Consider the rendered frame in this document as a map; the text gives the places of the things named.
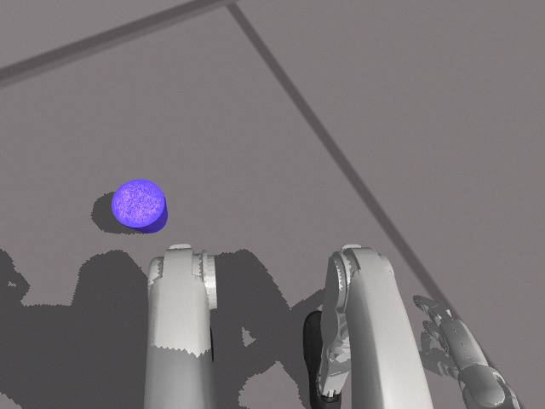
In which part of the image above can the right robot hand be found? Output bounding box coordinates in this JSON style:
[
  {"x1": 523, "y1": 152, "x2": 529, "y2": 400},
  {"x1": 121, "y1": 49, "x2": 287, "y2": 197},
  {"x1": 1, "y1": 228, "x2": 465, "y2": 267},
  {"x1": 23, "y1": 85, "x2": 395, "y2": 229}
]
[{"x1": 413, "y1": 295, "x2": 489, "y2": 381}]

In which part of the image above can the cup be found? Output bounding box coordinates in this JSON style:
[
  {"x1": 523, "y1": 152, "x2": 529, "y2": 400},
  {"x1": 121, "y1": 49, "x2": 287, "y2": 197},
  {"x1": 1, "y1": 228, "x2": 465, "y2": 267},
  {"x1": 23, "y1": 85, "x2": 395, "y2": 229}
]
[{"x1": 112, "y1": 179, "x2": 168, "y2": 233}]

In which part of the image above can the right robot arm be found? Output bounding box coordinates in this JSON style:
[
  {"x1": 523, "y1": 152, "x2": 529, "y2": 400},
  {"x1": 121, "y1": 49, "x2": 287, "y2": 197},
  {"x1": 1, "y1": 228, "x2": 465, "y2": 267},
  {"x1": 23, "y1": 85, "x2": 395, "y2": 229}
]
[{"x1": 457, "y1": 365, "x2": 520, "y2": 409}]

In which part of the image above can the right robot foot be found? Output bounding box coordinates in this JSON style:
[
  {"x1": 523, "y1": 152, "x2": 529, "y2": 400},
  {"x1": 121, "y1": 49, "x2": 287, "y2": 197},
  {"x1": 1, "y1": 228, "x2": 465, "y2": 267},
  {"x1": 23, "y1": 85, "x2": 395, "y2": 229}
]
[{"x1": 303, "y1": 311, "x2": 341, "y2": 409}]

